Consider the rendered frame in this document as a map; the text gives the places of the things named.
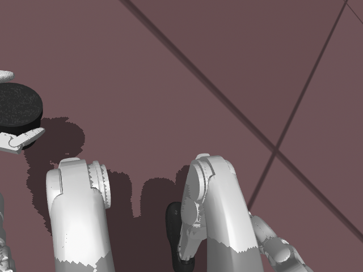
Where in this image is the right robot arm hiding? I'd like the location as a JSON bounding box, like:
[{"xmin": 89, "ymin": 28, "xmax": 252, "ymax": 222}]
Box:
[{"xmin": 263, "ymin": 237, "xmax": 313, "ymax": 272}]

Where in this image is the left robot arm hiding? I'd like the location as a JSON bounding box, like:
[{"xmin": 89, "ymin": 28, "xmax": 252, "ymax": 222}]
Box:
[{"xmin": 0, "ymin": 193, "xmax": 16, "ymax": 272}]

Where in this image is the right robot foot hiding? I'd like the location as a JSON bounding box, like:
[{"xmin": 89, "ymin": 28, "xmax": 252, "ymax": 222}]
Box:
[{"xmin": 166, "ymin": 202, "xmax": 195, "ymax": 272}]

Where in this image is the left robot hand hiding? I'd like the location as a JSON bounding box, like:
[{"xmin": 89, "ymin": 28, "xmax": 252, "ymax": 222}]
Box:
[{"xmin": 0, "ymin": 70, "xmax": 45, "ymax": 154}]

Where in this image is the right robot hand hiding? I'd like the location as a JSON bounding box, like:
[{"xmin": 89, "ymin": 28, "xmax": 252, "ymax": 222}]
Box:
[{"xmin": 248, "ymin": 211, "xmax": 278, "ymax": 254}]

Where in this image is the cup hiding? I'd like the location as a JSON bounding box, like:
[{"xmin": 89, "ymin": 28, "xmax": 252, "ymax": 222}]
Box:
[{"xmin": 0, "ymin": 83, "xmax": 43, "ymax": 150}]

